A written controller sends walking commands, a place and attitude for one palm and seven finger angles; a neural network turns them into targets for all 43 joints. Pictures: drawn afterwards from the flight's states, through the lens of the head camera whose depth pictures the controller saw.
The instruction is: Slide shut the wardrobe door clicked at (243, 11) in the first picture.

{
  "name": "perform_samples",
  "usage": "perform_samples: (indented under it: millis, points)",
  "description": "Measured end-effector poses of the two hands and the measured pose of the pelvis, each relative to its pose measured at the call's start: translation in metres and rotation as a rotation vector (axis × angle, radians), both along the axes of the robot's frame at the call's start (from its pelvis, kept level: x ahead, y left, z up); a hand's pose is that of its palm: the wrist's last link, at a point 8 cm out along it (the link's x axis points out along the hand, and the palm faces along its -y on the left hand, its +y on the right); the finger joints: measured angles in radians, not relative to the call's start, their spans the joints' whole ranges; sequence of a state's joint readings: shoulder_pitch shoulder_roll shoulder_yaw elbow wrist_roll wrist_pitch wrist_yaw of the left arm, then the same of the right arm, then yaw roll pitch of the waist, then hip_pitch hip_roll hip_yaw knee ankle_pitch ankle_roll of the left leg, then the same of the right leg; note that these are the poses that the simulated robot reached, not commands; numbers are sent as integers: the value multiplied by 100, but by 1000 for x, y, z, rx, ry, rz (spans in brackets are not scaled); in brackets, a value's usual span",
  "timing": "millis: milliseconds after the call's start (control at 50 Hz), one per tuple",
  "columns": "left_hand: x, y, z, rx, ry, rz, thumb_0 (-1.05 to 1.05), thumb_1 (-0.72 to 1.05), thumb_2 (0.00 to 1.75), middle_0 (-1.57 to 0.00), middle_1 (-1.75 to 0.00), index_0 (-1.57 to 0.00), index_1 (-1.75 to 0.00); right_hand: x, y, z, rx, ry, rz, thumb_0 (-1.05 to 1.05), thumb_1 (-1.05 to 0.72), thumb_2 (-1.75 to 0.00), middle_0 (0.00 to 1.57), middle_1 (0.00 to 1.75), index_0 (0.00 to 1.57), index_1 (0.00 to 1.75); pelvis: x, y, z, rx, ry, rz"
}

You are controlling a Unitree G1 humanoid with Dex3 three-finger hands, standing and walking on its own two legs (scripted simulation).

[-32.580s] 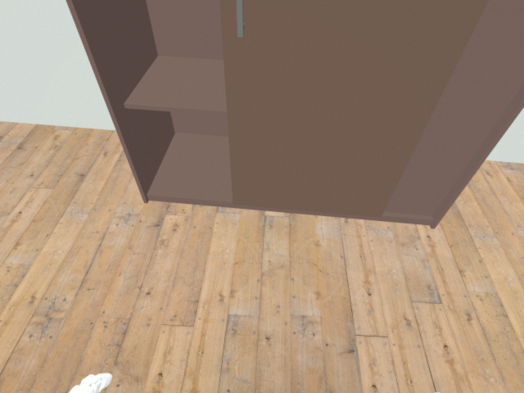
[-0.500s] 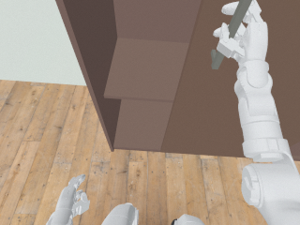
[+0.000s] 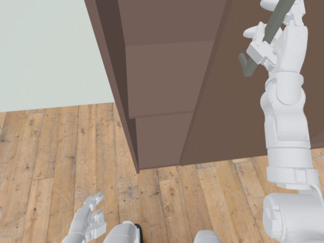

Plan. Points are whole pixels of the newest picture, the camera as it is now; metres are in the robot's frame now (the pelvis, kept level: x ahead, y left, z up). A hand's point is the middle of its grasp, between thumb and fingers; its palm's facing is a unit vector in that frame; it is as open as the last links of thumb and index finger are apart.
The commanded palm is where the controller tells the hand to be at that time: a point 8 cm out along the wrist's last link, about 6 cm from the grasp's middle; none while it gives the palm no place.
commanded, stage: step sideways, sliding the door along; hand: right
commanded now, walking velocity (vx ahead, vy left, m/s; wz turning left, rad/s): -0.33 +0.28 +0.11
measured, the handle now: (272, 12) +0.48 -0.21 +0.26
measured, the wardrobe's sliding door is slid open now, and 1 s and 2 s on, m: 0.25 0.00 0.00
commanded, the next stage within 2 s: stop walking and hold the door there in 1.06 s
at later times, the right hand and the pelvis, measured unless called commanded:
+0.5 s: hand (154, 55) +0.41 +0.01 +0.22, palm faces +0.12 +0.99 -0.10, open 6.4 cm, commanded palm +0.39 -0.01 +0.22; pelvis +0.02 +0.13 +0.02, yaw -4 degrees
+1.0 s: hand (119, 51) +0.42 +0.07 +0.22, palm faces +0.28 +0.96 -0.05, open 6.1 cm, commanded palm +0.38 +0.09 +0.23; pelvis +0.01 +0.25 +0.01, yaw +1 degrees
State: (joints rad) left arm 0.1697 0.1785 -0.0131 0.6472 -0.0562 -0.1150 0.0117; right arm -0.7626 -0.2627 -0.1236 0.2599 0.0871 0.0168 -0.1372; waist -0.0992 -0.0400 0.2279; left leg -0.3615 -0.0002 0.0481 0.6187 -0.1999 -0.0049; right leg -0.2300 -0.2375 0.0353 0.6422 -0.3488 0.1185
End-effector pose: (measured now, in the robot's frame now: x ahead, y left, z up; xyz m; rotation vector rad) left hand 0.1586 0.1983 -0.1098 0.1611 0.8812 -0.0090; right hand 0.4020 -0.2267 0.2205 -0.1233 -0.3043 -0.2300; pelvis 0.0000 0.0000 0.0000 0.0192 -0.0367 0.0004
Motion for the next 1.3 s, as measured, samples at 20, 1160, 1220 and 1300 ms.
perform_samples:
  millis: [20,1160,1220,1300]
  points:
    - [7,7,0,-2,-5,2,1,90,90,-21,-30,-20,-30,-1,6,0,-2,-1,-14,-1,-81,-88,45,140,13,133,2,8,0,5,1,-12]
    - [44,300,35,-2,-78,-40,1,91,90,-20,-30,-20,-30,-20,253,0,43,-42,-136,-1,-82,-86,45,140,11,135,22,296,13,34,4,53]
    - [52,319,31,-12,-91,-2,1,90,90,-21,-30,-20,-30,-20,252,-1,-45,-49,-180,-4,-79,-86,46,140,10,135,23,316,10,27,15,57]
    - [50,352,41,38,-118,106,1,90,90,-21,-30,-20,-30,-23,247,5,-148,15,-210,-8,-73,-82,46,140,17,135,21,321,19,-21,55,64]
